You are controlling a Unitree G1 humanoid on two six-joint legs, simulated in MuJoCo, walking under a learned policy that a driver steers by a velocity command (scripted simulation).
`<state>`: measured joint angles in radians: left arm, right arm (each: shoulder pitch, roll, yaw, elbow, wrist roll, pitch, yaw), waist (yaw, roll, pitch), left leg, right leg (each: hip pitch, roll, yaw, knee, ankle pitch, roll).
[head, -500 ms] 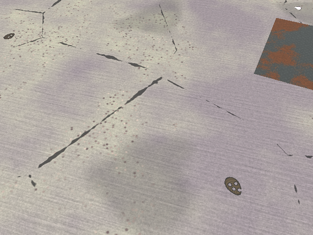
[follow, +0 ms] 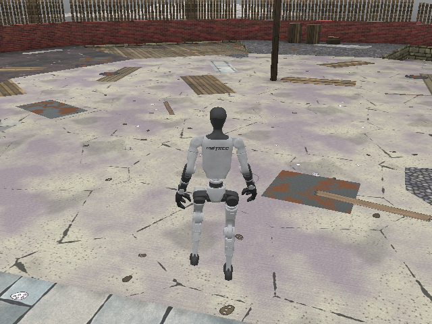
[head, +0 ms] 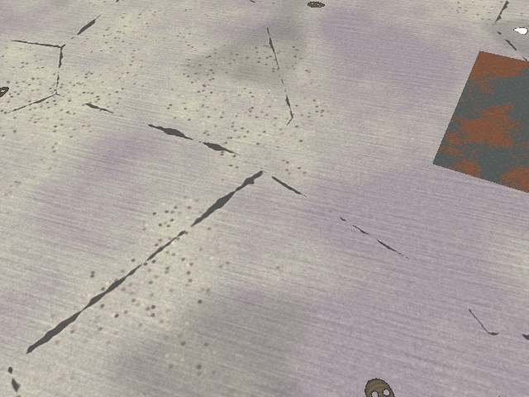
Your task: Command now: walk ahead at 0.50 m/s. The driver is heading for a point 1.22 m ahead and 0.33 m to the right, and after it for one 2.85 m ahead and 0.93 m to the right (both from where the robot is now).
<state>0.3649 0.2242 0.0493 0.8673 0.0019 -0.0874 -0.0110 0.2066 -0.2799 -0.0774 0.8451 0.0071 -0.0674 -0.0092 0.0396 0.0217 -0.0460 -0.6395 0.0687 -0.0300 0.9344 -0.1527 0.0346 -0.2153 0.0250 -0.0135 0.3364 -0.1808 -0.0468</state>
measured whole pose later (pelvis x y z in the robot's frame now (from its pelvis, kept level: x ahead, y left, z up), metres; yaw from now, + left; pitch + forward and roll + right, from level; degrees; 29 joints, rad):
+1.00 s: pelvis +0.53 -0.04 -0.01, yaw -21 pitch +2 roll +0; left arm 0.23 0.27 0.08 0.77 -0.01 -0.05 -0.03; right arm 0.17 -0.28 -0.06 0.84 0.01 -0.12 0.00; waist 0.01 0.00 0.05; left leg -0.47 0.09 -0.04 1.18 -0.36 -0.01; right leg -0.32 0.10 0.00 0.45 -0.16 -0.11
